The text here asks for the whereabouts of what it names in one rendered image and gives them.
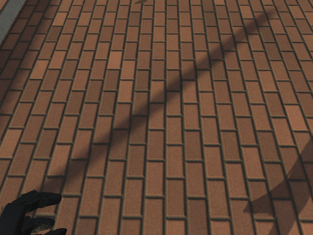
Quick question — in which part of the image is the robot left hand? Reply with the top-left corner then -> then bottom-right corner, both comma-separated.
0,190 -> 67,235

